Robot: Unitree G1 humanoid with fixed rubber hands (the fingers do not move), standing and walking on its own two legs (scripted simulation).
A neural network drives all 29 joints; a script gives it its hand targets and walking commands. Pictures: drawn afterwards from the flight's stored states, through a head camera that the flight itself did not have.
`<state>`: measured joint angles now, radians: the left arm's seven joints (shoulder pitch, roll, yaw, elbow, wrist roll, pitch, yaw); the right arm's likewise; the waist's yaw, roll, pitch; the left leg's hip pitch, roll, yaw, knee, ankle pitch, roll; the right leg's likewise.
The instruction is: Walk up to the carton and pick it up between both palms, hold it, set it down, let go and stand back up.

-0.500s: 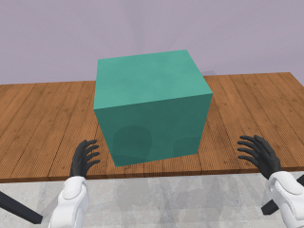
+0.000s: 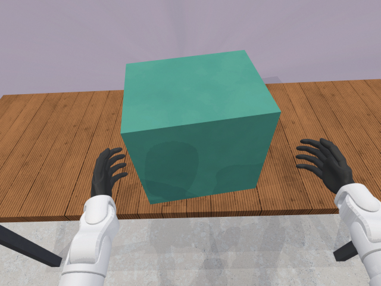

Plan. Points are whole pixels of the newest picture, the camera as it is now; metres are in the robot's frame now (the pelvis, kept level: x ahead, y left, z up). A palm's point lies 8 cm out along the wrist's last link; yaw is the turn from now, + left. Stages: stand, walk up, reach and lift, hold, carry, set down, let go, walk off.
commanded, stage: set down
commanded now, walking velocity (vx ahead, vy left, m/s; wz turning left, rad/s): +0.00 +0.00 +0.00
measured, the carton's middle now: (195, 130) +0.46 +0.05 +0.05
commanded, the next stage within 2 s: let go in 1.44 s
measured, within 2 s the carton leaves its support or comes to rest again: neither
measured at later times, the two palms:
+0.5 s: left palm (104, 240) +0.22 +0.22 -0.01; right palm (332, 240) +0.24 -0.23 -0.01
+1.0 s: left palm (105, 279) +0.16 +0.22 -0.07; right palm (321, 279) +0.18 -0.21 -0.06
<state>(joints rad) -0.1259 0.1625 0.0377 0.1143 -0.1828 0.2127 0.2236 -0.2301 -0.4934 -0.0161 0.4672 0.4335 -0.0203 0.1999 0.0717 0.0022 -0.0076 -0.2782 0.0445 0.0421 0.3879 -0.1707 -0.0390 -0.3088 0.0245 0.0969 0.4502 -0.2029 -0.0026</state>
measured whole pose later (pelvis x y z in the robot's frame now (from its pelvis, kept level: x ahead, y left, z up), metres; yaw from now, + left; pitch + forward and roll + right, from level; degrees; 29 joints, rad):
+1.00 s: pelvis +0.02 +0.01 +0.00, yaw +2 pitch -3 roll +0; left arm 0.31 0.18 -0.06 0.33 -0.05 0.06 0.13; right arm 0.25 -0.19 -0.04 0.59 0.10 -0.16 0.10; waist 0.03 -0.07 0.07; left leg -0.13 0.03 0.01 0.39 -0.21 -0.03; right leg -0.11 0.01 0.06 0.39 -0.23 0.01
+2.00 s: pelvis +0.03 +0.01 +0.00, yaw +3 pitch -6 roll +0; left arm 0.20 0.19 0.00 0.53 -0.01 0.15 0.01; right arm 0.18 -0.17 -0.04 0.78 -0.04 -0.22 0.01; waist 0.01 -0.01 0.08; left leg -0.07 0.03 0.00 0.41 -0.25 -0.03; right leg -0.05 0.01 0.05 0.41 -0.26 0.01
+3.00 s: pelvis -0.07 +0.02 -0.01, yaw +3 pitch -4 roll +0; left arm 0.41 0.23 0.02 0.93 0.03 0.00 0.01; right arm 0.40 -0.22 -0.02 0.90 -0.02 0.01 -0.01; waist 0.00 -0.01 0.04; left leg -0.30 0.01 0.00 0.54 -0.24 0.00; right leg -0.28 -0.01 0.06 0.53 -0.25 0.04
